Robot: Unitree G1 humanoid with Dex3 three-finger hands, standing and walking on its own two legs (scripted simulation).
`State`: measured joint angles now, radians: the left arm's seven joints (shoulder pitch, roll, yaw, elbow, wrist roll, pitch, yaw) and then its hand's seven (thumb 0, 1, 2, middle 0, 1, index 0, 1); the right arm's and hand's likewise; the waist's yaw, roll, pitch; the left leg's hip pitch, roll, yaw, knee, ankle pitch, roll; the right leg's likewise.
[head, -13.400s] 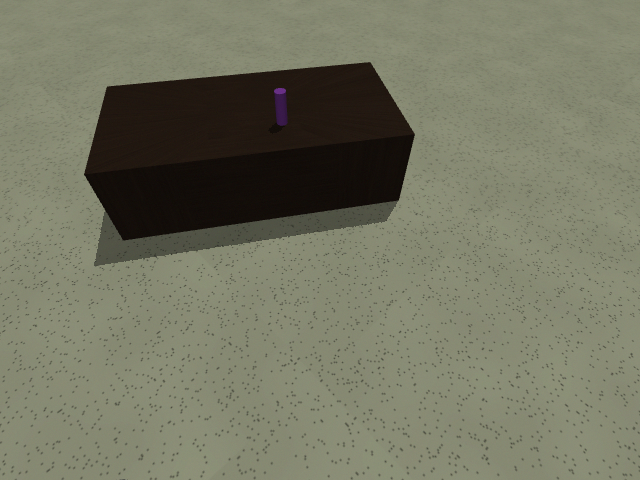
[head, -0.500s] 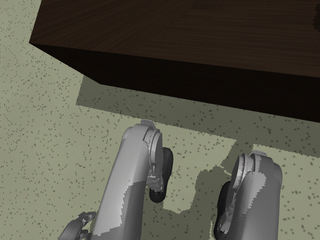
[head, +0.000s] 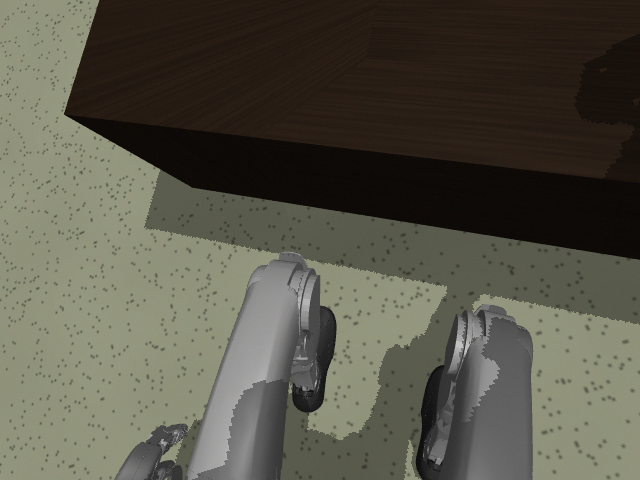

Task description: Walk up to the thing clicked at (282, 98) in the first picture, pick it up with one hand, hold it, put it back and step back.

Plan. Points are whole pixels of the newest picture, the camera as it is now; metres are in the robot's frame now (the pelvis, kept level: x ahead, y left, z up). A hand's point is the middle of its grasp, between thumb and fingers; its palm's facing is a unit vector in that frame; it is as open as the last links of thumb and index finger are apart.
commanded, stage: settle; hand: right
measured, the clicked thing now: out of the picture +0.61 -0.24 +0.07
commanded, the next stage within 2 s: lift in 1.08 s
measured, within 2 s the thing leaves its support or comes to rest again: neither
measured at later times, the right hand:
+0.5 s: hand out of the picture +0.62 -0.22 +0.10, palm faces +0.18 +0.98 -0.05, open 6.3 cm
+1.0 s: hand out of the picture +0.62 -0.21 +0.13, palm faces +0.19 +0.98 -0.04, open 6.3 cm
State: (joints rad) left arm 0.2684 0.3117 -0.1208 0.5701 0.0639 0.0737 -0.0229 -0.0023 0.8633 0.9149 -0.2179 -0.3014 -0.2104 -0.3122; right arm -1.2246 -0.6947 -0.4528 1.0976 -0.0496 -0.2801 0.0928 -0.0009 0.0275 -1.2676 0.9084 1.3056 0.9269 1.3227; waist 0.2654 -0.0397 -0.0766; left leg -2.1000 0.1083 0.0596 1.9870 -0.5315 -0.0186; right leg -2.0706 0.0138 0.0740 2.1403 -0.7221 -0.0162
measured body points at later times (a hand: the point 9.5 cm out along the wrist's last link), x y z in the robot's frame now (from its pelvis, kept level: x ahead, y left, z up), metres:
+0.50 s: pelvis +0.01 +0.00 +0.05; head +0.25 -0.03 +0.43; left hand +0.02 +0.28 -0.05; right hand +0.60 -0.27 +0.11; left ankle +0.13 +0.14 -0.39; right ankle +0.06 -0.11 -0.39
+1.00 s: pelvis +0.02 +0.00 +0.08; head +0.26 -0.03 +0.46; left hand +0.03 +0.28 -0.02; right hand +0.61 -0.27 +0.13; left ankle +0.13 +0.14 -0.39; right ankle +0.06 -0.11 -0.39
